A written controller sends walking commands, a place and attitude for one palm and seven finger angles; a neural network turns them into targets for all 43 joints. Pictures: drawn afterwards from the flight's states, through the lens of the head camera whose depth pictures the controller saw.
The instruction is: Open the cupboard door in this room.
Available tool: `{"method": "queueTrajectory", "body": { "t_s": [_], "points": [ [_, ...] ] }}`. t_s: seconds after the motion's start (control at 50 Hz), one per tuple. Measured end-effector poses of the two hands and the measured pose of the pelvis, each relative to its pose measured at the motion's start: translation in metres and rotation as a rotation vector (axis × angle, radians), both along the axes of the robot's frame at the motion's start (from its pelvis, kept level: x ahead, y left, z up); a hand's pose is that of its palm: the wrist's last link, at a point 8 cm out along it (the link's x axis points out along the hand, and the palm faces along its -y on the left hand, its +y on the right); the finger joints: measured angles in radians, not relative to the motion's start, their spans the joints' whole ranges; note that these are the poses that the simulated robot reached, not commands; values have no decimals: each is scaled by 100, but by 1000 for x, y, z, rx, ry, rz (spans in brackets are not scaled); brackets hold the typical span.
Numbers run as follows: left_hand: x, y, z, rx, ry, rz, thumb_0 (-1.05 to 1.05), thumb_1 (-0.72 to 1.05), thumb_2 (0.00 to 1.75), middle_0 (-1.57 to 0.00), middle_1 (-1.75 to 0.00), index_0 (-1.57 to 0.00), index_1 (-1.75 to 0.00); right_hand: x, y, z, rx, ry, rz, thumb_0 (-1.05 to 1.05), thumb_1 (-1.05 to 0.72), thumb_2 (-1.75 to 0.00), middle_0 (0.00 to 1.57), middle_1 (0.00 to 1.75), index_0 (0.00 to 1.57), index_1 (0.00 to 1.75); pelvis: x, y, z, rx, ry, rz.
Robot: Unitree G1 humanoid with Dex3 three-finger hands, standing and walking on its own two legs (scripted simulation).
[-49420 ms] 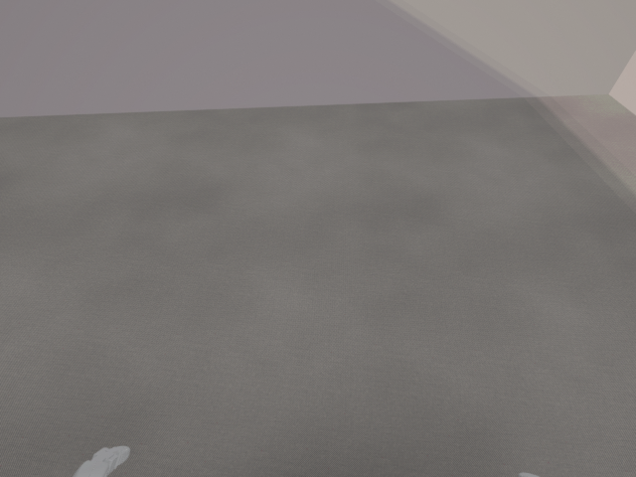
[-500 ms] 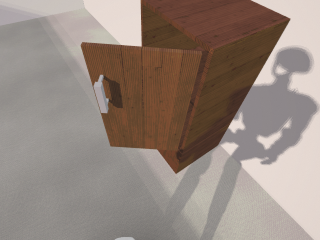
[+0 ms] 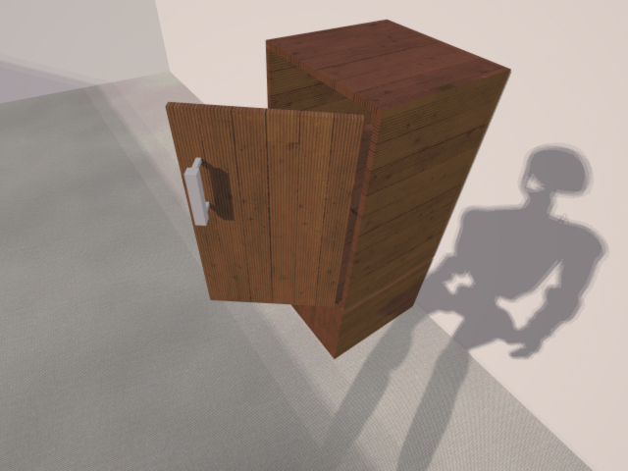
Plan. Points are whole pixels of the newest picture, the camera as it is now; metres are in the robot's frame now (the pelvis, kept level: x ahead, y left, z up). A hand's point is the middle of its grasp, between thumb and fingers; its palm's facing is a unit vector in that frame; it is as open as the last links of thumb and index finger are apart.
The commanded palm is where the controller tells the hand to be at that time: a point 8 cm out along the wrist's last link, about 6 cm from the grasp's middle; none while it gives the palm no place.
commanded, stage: come to a stop and stand still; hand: left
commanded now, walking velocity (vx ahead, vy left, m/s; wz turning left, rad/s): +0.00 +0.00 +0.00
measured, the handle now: (199, 191) +0.63 +0.27 -0.02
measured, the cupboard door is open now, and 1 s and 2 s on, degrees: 52 52 52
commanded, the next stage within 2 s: look again from close up in 0.96 s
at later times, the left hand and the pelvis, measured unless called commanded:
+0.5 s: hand out of the picture -0.13 +0.17 -0.17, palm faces +0.12 -0.98 -0.18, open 7.4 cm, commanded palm none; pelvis -0.07 +0.01 +0.01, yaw +1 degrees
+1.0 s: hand out of the picture -0.12 +0.18 -0.17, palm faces +0.05 -0.99 -0.16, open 7.4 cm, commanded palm none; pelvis -0.10 +0.02 +0.01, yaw +0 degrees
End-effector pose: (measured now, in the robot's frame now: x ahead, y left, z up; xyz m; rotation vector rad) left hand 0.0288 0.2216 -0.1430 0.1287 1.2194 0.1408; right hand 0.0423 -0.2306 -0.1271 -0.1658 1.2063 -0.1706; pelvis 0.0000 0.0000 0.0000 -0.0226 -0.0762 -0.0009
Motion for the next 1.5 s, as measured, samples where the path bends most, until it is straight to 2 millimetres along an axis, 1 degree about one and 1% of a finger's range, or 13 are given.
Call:
{"method": "queueTrajectory", "body": {
  "t_s": [0.16,0.3,0.36,0.42,0.48,0.54,0.64,0.76,0.88,0.98,1.2,1.36,1.5],
  "points": [
    [-48,10,1,5,76,16,0,91,90,-20,-30,-20,-30,-61,5,-1,7,93,-29,0,-91,-89,20,30,20,30,-24,2,4,0,21,7],
    [-75,19,-1,5,102,33,0,91,90,-20,-30,-20,-30,-106,17,-5,17,175,-47,0,-91,-89,20,30,20,30,-41,9,4,-9,18,6],
    [-96,16,1,8,113,55,0,91,90,-20,-30,-20,-30,-110,18,-10,32,182,-33,1,-91,-89,20,30,20,30,-51,8,3,1,20,7],
    [-129,8,3,8,148,87,0,91,90,-20,-30,-19,-30,-104,17,-15,45,159,-15,1,-90,-89,20,30,20,30,-64,7,2,4,16,9],
    [-162,-1,4,-7,210,113,0,91,90,-20,-30,-19,-30,-97,16,-8,40,121,-9,1,-92,-89,20,30,20,30,-73,7,7,13,19,18],
    [-176,-4,2,-29,246,113,0,91,90,-20,-30,-19,-30,-98,14,1,27,79,-22,1,-92,-89,20,30,20,30,-78,10,10,18,30,19],
    [-168,1,-11,-63,203,95,0,91,90,-20,-30,-20,-30,-119,22,2,-10,81,-18,1,-92,-89,20,30,19,30,-89,19,4,9,53,22],
    [-152,10,-4,-64,149,65,0,91,90,-20,-30,-20,-30,-151,44,1,22,149,-20,0,-91,-89,20,30,19,30,-100,25,9,28,54,7],
    [-149,12,4,-40,146,38,0,91,90,-20,-30,-19,-30,-166,55,-7,71,177,-35,1,-91,-89,20,30,20,30,-105,25,11,26,47,-1],
    [-151,11,6,-28,162,34,0,91,90,-20,-30,-19,-30,-171,56,-9,92,191,-41,1,-91,-89,20,30,20,30,-105,22,11,26,51,-3],
    [-149,0,5,-41,195,39,0,91,90,-20,-30,-19,-30,-168,44,-6,70,222,-48,0,-91,-89,20,30,19,30,-92,17,11,25,65,-6],
    [-131,-6,5,-53,188,24,0,91,90,-20,-30,-20,-30,-149,43,-5,63,205,-45,0,-91,-89,20,30,19,30,-80,17,13,26,65,-13],
    [-116,0,7,-35,179,18,1,92,90,-20,-30,-20,-30,-133,43,-6,63,192,-40,1,-92,-89,20,30,19,30,-70,17,13,26,62,-15]
  ]
}}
